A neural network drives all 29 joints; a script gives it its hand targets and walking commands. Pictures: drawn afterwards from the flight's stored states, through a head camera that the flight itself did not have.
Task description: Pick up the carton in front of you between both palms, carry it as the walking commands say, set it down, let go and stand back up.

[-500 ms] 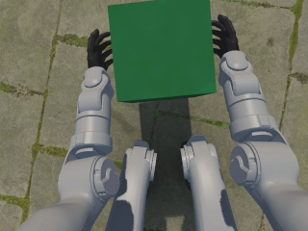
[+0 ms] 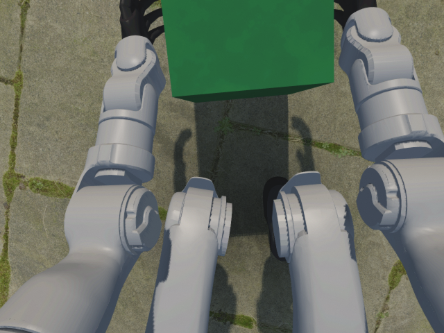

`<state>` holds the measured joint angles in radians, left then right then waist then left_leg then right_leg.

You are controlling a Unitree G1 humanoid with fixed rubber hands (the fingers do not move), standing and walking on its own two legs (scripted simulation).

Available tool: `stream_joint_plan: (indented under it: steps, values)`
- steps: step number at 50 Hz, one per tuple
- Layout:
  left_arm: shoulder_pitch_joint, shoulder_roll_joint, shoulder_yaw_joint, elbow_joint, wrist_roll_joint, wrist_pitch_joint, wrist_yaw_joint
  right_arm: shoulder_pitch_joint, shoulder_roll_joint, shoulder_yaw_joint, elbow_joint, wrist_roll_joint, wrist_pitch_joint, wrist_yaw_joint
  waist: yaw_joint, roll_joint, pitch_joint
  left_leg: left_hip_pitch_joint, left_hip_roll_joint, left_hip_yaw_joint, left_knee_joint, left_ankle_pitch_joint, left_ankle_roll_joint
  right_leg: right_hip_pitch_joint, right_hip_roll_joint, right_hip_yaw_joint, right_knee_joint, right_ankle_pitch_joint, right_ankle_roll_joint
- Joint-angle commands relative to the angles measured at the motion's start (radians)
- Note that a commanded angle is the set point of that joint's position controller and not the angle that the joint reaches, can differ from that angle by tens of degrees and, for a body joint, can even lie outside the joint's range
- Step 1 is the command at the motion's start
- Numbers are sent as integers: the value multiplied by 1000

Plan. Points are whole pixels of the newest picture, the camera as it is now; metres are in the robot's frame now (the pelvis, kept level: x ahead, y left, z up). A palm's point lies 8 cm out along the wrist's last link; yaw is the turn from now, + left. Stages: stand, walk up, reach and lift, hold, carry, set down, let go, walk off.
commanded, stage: set down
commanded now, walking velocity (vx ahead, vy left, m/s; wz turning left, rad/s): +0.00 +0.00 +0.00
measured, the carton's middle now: (242, 34) +0.55 -0.03 -0.23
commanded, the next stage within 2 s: none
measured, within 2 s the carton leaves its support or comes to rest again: rests again in 0.42 s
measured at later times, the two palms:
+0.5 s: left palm (145, 42) +0.53 +0.11 -0.17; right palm (352, 23) +0.53 -0.19 -0.17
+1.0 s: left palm (142, 45) +0.53 +0.12 -0.18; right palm (349, 23) +0.53 -0.19 -0.18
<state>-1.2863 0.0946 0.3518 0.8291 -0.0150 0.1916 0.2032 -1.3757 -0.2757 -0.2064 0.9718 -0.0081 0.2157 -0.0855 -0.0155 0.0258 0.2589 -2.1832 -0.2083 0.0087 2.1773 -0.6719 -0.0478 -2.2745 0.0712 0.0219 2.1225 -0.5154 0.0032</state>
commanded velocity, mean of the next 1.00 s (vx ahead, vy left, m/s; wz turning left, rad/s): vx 0.00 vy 0.00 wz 0.00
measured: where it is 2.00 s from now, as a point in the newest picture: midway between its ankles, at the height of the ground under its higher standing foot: (239, 240)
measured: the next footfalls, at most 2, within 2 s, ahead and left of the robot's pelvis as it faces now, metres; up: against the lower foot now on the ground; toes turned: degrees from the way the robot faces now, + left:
none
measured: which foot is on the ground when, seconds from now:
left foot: down 0.00-1.00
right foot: down 0.00-1.00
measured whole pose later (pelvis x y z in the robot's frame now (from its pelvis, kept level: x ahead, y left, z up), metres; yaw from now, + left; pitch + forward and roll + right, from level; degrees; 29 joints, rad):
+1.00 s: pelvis -0.01 +0.00 -0.02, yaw +0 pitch +32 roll +1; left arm -1.38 0.13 0.41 0.97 0.12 0.15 0.06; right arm -1.45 -0.31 -0.36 1.12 -0.12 0.13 0.04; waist -0.02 0.04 0.39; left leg -2.17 -0.16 0.04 2.27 -0.67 -0.02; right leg -2.25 0.03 0.00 2.22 -0.53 -0.01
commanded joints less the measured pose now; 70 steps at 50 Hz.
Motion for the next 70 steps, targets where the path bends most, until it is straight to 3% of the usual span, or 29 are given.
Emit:
stream_joint_plan:
  steps: [1,8,9,11,15,17,18,19,22,23,27,29,31,32,33,37,38,42,45,46,49,50,52,56,58,61,66,68,70]
  values:
    - [-678,-917,-456,-66,-87,-18,-278,-496,925,260,-41,65,-35,258,-71,29,-1189,386,32,27,-190,397,-2,730,31,-36,-71,407,-18]
    - [-625,-893,-343,4,4,-7,-286,-527,878,175,-18,6,-35,300,-38,52,-1014,324,23,12,-209,335,12,546,29,-36,-71,285,-30]
    - [-655,-896,-368,-28,-20,-16,-282,-518,881,181,-9,15,-37,302,-60,35,-1027,341,28,-2,-212,356,13,556,21,-46,-61,314,-25]
    - [-693,-882,-365,-24,-18,-21,-277,-575,863,202,-33,38,-50,299,-39,34,-1035,350,29,-1,-200,377,14,544,21,-37,-55,322,-26]
    - [-731,-826,-365,-6,-30,-31,-274,-627,813,215,-47,53,-62,285,-48,12,-1029,336,32,1,-173,336,25,581,16,-30,-48,304,-21]
    - [-708,-822,-346,7,-21,-34,-280,-645,803,238,-72,70,-69,284,-14,6,-1009,328,27,8,-160,335,32,576,16,-19,-46,285,-21]
    - [-709,-824,-346,16,-26,-34,-282,-616,794,219,-23,56,-64,282,-50,-12,-970,303,31,3,-162,310,30,576,17,-28,-48,274,-22]
    - [-690,-804,-331,27,-5,-33,-289,-594,805,219,-12,49,-63,282,-15,-4,-949,282,28,24,-153,297,30,576,24,-14,-56,260,-25]
    - [-656,-817,-304,69,3,-23,-310,-565,781,187,17,24,-57,290,-55,-3,-896,227,34,18,-140,275,30,582,21,-13,-49,269,-28]
    - [-633,-796,-292,95,26,-18,-316,-545,779,177,27,16,-56,294,-27,21,-864,242,35,23,-144,276,30,566,24,-1,-55,253,-31]
    - [-584,-780,-256,102,41,-19,-334,-474,776,153,70,-3,-54,297,-10,22,-817,184,35,24,-135,281,31,559,27,9,-52,277,-43]
    - [-581,-770,-252,103,41,-21,-340,-446,771,132,84,-25,-54,296,-43,11,-790,168,38,15,-134,270,33,547,29,6,-49,274,-41]
    - [-564,-739,-257,105,49,-21,-339,-399,768,117,119,-37,-41,303,-28,10,-750,145,38,18,-133,254,31,553,29,17,-52,274,-44]
    - [-566,-739,-263,98,41,-20,-339,-396,760,115,121,-40,-43,303,-57,-1,-743,142,40,3,-140,244,34,554,28,6,-47,267,-43]
    - [-568,-728,-243,105,57,-16,-339,-408,753,102,126,-40,-41,301,-23,36,-708,131,39,8,-142,232,32,536,23,24,-45,244,-55]
    - [-519,-674,-216,135,83,-4,-336,-389,705,84,143,-68,-28,306,-26,6,-663,150,42,8,-143,182,32,505,24,10,-49,177,-45]
    - [-515,-681,-213,149,82,3,-335,-413,671,80,114,-84,-33,304,-51,25,-677,165,46,-4,-141,186,29,502,21,7,-45,178,-47]
    - [-495,-619,-188,152,98,-4,-327,-379,631,49,146,-95,-34,296,-34,19,-673,166,46,4,-135,186,26,497,21,12,-46,167,-46]
    - [-456,-512,-160,166,101,-14,-298,-371,492,24,140,-100,-52,270,-53,8,-703,221,56,-2,-133,206,16,531,10,2,-37,188,-32]
    - [-414,-380,-117,157,124,-25,-268,-328,380,-14,170,-102,-63,244,-20,36,-710,244,61,13,-126,215,6,526,1,11,-37,179,-31]
    - [-261,191,1,140,133,-84,-115,-208,-228,-145,181,-107,-136,88,-36,13,-749,296,95,21,-147,211,-17,621,-26,-2,-41,199,-10]
    - [-297,237,-10,155,101,-97,-82,-276,-278,-118,164,-60,-156,56,-23,-3,-778,292,112,18,-136,220,-17,639,-31,1,-31,218,-12]
    - [-298,280,-49,202,18,-108,-63,-335,-292,-31,175,30,-170,40,17,-20,-806,289,114,12,-129,245,-8,642,-50,17,-32,234,-16]
    - [-393,247,-205,107,-159,-139,-72,-401,-304,72,104,174,-211,39,-41,-19,-988,356,127,-1,-111,352,-5,722,-73,20,-18,339,-22]
    - [-409,268,-235,69,-196,-148,-66,-402,-305,99,102,216,-213,40,-42,-20,-1075,413,131,4,-115,400,-3,755,-79,17,-10,385,-20]
    - [-389,285,-264,53,-230,-134,-56,-399,-347,108,81,236,-200,40,-34,-14,-1174,468,135,11,-127,395,-6,817,-87,5,-13,394,-15]
    - [-292,327,-210,-19,-207,-94,-23,-363,-333,127,-6,243,-152,31,-1,-120,-1395,497,118,52,-179,363,9,1027,-71,0,-69,427,-6]
    - [-261,317,-197,-62,-188,-79,-15,-322,-327,89,-46,222,-126,27,5,-90,-1412,498,106,60,-227,324,15,1022,-56,-8,-99,391,-10]
    - [-266,309,-177,-108,-178,-59,-11,-275,-331,59,-63,185,-104,21,-31,-111,-1445,506,98,67,-254,308,19,1029,-48,-19,-156,361,-11]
